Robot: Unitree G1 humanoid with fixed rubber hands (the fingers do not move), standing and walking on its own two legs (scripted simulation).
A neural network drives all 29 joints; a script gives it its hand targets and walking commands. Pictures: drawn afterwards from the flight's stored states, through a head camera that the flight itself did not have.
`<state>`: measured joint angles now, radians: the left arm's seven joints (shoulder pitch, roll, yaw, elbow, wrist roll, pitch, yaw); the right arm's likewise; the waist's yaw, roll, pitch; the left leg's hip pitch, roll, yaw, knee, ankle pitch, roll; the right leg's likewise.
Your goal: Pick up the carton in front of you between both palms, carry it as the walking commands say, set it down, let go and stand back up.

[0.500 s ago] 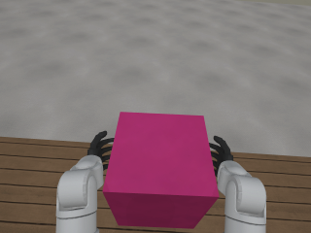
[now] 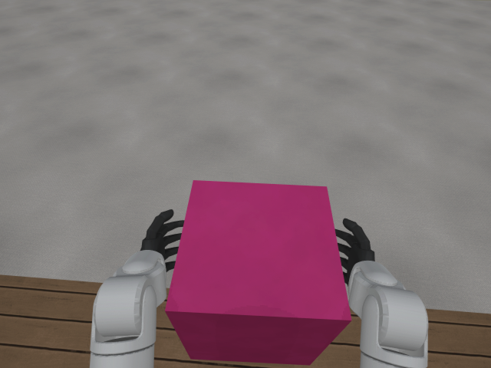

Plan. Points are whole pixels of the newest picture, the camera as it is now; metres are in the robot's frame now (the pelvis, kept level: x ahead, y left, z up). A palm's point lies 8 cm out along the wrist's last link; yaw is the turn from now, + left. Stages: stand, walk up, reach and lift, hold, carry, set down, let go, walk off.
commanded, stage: carry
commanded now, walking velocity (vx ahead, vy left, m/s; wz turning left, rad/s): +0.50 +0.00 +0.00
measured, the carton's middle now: (254, 277) +0.28 +0.00 +0.02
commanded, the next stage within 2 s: none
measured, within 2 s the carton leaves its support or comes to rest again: neither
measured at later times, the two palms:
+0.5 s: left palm (196, 101) +0.69 +0.15 +0.12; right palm (321, 105) +0.67 -0.15 +0.12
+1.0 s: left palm (220, 51) +1.03 +0.13 +0.11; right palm (312, 55) +1.01 -0.17 +0.11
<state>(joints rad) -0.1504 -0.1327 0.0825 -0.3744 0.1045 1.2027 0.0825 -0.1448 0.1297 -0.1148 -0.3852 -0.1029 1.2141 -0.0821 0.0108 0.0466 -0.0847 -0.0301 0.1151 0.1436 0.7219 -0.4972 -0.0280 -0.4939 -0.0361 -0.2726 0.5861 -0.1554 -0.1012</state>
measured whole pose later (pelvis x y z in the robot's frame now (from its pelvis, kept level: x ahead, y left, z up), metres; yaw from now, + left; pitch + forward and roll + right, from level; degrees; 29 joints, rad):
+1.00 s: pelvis +0.67 +0.00 -0.03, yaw +1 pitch +4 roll +3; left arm -0.59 -0.06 0.25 -0.12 0.09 1.21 0.11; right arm -0.63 0.04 -0.19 -0.02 -0.04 1.17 -0.13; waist -0.09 -0.04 -0.04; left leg -0.04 -0.06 0.11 0.65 -0.68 0.04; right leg -0.58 -0.04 -0.09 0.44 0.34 -0.07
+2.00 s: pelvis +1.34 -0.09 -0.07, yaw -2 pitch +4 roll -1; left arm -0.20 -0.14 0.14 -0.26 0.11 1.17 0.09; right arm -0.22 0.14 -0.14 -0.23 -0.12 1.17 -0.08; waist 0.00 0.01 -0.14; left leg 0.05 0.05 0.14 0.29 -0.40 -0.01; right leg -0.49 -0.05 -0.19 0.46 -0.08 0.00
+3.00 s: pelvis +1.99 -0.13 -0.08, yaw -1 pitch +3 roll +0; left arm -0.15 -0.13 0.10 -0.36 0.11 1.22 0.08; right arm -0.15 0.13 -0.10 -0.35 -0.11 1.22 -0.08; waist -0.01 0.02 -0.13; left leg 0.06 0.09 0.19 0.38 -0.46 -0.06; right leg -0.47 -0.07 -0.22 0.47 -0.08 -0.03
